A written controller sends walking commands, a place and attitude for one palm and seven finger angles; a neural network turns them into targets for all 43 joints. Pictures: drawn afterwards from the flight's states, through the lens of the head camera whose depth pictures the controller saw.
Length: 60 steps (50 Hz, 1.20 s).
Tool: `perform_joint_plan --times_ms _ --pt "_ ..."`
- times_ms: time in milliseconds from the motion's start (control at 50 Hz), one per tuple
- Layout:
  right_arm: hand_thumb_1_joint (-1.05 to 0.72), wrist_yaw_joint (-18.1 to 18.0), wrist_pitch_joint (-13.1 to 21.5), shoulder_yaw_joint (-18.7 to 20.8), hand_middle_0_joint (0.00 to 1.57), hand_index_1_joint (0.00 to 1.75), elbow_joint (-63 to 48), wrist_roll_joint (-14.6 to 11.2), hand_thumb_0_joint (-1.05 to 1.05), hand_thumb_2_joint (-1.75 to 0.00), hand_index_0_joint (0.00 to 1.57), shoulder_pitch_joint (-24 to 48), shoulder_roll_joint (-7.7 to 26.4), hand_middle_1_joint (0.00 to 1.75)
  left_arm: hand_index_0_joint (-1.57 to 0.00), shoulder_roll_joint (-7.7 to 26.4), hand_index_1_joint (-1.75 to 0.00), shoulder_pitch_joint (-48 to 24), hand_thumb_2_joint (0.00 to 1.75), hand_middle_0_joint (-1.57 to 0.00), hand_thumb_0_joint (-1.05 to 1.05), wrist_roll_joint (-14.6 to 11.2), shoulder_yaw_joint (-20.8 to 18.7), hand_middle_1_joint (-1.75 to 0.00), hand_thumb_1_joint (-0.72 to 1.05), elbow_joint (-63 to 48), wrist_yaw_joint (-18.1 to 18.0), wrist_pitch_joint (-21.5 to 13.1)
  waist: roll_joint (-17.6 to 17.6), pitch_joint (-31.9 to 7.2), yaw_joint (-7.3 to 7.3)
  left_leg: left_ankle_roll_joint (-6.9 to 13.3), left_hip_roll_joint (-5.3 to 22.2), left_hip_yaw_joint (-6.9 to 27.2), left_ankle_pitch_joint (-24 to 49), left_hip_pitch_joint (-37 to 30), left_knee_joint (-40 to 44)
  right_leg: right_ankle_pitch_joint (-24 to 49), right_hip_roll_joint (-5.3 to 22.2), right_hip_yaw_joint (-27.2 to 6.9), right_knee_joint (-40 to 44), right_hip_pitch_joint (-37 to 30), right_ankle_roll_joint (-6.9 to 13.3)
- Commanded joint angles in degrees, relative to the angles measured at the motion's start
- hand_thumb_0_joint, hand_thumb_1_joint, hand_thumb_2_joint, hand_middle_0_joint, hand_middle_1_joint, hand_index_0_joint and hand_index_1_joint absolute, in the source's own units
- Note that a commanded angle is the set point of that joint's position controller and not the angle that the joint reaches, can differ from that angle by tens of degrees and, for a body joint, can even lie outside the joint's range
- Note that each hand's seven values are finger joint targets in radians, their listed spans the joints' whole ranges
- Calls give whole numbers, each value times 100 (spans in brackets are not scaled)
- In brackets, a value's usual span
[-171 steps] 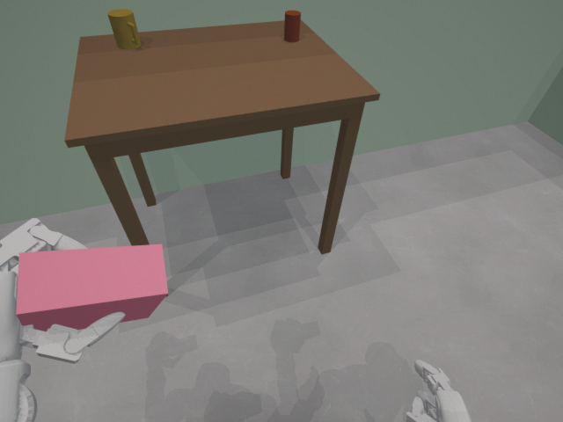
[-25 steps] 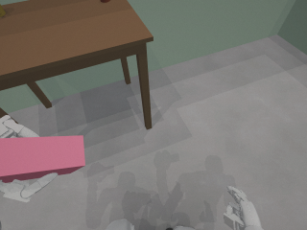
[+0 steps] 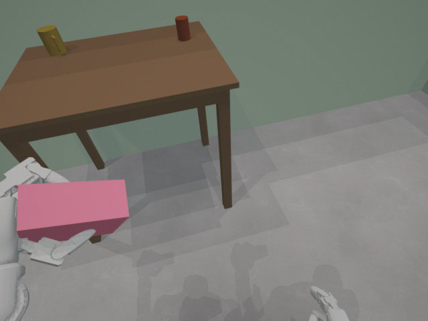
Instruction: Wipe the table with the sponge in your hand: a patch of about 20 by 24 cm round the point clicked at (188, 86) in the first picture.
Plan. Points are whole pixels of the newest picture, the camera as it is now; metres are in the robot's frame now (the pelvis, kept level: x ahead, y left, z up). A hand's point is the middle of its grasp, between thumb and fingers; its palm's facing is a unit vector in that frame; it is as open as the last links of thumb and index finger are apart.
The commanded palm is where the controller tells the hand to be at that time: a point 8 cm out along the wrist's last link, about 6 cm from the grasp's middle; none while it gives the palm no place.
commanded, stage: take the last steps up to it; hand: left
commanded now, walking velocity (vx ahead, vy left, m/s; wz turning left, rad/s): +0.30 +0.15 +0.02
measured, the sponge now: (89, 211) +0.23 +0.20 +0.16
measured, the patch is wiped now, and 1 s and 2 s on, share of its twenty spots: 0.00 0.00 0.00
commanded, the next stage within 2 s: come to a stop and stand still in 1.48 s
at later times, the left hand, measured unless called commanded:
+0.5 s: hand (58, 153) +0.33 +0.29 +0.18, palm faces +0.39 -0.82 -0.43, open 9.6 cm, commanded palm +0.27 +0.32 +0.19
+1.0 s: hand (96, 119) +0.44 +0.26 +0.17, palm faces +0.36 -0.80 -0.48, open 9.6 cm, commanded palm +0.38 +0.31 +0.19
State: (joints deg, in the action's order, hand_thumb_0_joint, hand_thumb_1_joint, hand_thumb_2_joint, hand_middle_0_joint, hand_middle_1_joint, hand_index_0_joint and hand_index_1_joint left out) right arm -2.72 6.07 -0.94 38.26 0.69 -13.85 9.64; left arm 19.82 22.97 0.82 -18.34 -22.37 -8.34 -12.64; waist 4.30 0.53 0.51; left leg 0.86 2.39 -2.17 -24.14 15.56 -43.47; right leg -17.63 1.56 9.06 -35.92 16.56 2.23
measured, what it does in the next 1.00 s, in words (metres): walks ahead: left foot, then right foot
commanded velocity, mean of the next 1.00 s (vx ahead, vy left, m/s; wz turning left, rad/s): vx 0.30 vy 0.15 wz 0.02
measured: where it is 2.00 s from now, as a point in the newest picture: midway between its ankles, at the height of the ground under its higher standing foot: (205, 300)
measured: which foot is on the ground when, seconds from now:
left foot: up 0.00-0.40, down 0.42-0.82, up 0.84-1.00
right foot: down 0.00-0.44, up 0.46-0.78, down 0.80-1.00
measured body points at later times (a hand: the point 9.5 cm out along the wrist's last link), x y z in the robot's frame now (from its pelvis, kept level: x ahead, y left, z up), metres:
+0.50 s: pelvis +0.10 +0.05 +0.00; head +0.13 +0.06 +0.45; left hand +0.31 +0.33 +0.20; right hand +0.26 -0.21 -0.08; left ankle +0.13 +0.16 -0.72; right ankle +0.02 -0.07 -0.68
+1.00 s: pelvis +0.22 +0.03 +0.02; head +0.26 +0.00 +0.46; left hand +0.42 +0.30 +0.20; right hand +0.38 -0.21 -0.10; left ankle +0.20 +0.20 -0.61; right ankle +0.22 -0.03 -0.72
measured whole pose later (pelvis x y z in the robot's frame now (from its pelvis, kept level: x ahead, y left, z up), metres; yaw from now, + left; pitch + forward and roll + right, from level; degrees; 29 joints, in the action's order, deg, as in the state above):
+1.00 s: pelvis +0.22 +0.03 +0.02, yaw +0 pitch +0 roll +3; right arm -2.1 3.3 2.1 38.0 0.4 -9.2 14.2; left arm 17.7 26.5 -0.2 -19.8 -24.2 -7.4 -13.9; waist 0.9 5.0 -0.7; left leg -1.4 3.1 -1.2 -17.7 32.7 -71.5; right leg -17.1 4.4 10.8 -31.2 14.6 3.6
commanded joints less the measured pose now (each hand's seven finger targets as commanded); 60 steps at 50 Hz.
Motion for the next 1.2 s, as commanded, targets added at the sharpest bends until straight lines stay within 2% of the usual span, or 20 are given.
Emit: perform_joint_plan --times_ms 0,60,100,300,360,380,400,420,440,520,660,740,760,780,800,820,880,940,1100,1180 --pt "-90 18 157 537 20 30 -868 -59 0 -90 20 689 904 30 -120 1255 -160 -415 130 -120 0 -189 -922 -160 10 -892 -28 -429 -1510 42 -40 -132 103 651 168 2399 -2819 -790 2363 -3924 2539 -1023 699" --pt "-90 72 -95 348 20 30 -842 -55 0 -90 20 819 654 30 -120 1267 -160 237 130 -120 0 -215 -1131 -160 10 -1176 41 -629 -757 -229 -71 -258 237 391 821 2339 -2687 1145 1745 -1971 2075 -1076 538" --pt "-90 86 -94 351 20 30 -882 -44 0 -90 20 806 682 30 -120 1255 -160 119 130 -120 0 -203 -1105 -160 10 -1391 10 -723 -988 -330 -128 -283 306 204 1012 2299 -2194 1903 1657 -1405 2029 -1239 502" --pt "-90 12 101 522 20 30 -1257 -66 0 -90 20 575 674 30 -120 1161 -160 419 130 -120 0 -203 -1087 -160 10 -1701 -245 -521 -1607 -606 82 -69 42 -753 994 722 929 2331 1599 -1241 1552 -1506 532" --pt "-90 -61 97 601 20 30 -1247 -70 0 -90 20 458 819 30 -120 1060 -160 176 130 -120 0 -200 -951 -160 10 -1861 -269 -503 -966 -717 -107 -24 -63 -854 1463 -529 1886 1876 1289 -849 608 -1011 243" --pt "-90 -95 95 629 20 30 -1253 -86 0 -90 20 387 877 30 -120 1084 -160 68 130 -120 0 -199 -950 -160 10 -2021 -273 -552 -241 -925 -208 112 104 -603 1616 -1313 2113 1871 981 -599 -434 -562 50" --pt "-90 -88 92 663 20 30 -1288 -94 0 -90 20 455 991 30 -120 1050 -160 95 130 -120 0 -220 -966 -160 10 -2116 -271 -583 997 -1122 -162 618 1139 773 2438 -2128 2176 64 377 -185 -1677 585 -238" --pt "-90 -56 123 620 20 30 -1357 -121 0 -90 20 417 901 30 -120 1105 -160 62 130 -120 0 -190 -932 -160 10 -2200 -273 -638 1325 -1093 -94 1207 1979 2021 3481 -2439 2296 -1929 67 -328 -2775 1541 -275" --pt "-90 -6 166 603 20 30 -1286 -141 0 -90 20 370 900 30 -120 1181 -160 77 130 -120 0 -133 -934 -160 10 -1769 -247 -596 779 -707 -157 1347 2022 2055 3110 -1965 2479 -1900 85 -602 -3367 1900 -207" --pt "-90 29 313 531 20 30 -1046 -167 0 -90 20 496 801 30 -120 1107 -160 85 130 -120 0 -193 -873 -160 10 -2387 -169 -542 739 -326 -76 1193 1537 1069 2126 -1039 2656 -926 545 -594 -3305 2156 -353" --pt "-90 -23 461 410 20 30 -980 -103 0 -90 20 495 741 30 -120 1083 -160 420 130 -120 0 -257 -1038 -160 10 -2015 -101 -459 746 -508 -43 811 1225 29 2427 -711 2670 -162 257 126 -982 817 -439" --pt "-90 -94 326 415 20 30 -887 -119 0 -90 20 527 803 30 -120 942 -160 159 130 -120 0 -260 -916 -160 10 -1174 -73 -298 87 -617 10 603 1109 -96 2323 -388 1559 130 0 341 501 -469 -360" --pt "-90 -101 295 408 20 30 -899 -153 0 -90 20 589 773 30 -120 896 -160 -14 130 -120 0 -240 -821 -160 10 -1132 -63 -283 -294 -763 34 493 888 -276 2008 -132 758 499 199 54 1016 -985 -244" --pt "-90 -98 241 421 20 30 -884 -153 0 -90 20 551 694 30 -120 1124 -160 -124 130 -120 0 -170 -904 -160 10 -1068 -69 -274 -1461 -934 23 297 407 -612 1255 741 -714 791 1210 -1485 1373 -1706 159" --pt "-90 -63 217 414 20 30 -1034 -114 0 -90 20 737 671 30 -120 1327 -160 -102 130 -120 0 -175 -1099 -160 10 -957 -83 -279 -2580 -858 81 14 -265 -403 -706 2350 -2275 1899 2487 -3870 1732 -2389 813" --pt "-90 -36 216 421 20 30 -962 -79 0 -90 20 714 765 30 -120 1273 -160 -400 130 -120 0 -248 -1104 -160 10 -1075 -75 -332 -1959 -721 23 -94 -42 419 -475 2455 -3049 1650 2774 -3901 1889 -2040 850" --pt "-90 28 49 394 20 30 -861 -66 0 -90 20 806 695 30 -120 1200 -160 -162 130 -120 0 -204 -1012 -160 10 -1358 0 -512 -994 -333 -39 -230 239 513 339 2497 -3381 1974 2129 -2379 1735 -1334 637" --pt "-90 88 -33 354 20 30 -898 -51 0 -90 20 846 711 30 -120 1230 -160 -71 130 -120 0 -165 -984 -160 10 -1755 -42 -645 -946 -340 -116 -271 318 219 886 2398 -2847 2786 1812 -1074 1722 -1129 454" --pt "-90 34 -5 501 20 30 -1359 -57 0 -90 20 589 598 30 -120 1277 -160 891 130 -120 0 -278 -1392 -160 10 -2059 -259 -550 -1392 -869 112 -176 80 -756 1011 1053 650 3650 1645 -854 1263 -1779 496" --pt "-90 -74 -6 580 20 30 -1354 -97 0 -90 20 417 692 30 -120 1050 -160 444 130 -120 0 -272 -1097 -160 10 -1816 -266 -478 -1096 -909 -99 -93 -102 -992 1684 -582 1930 2674 1279 -590 364 -1121 149"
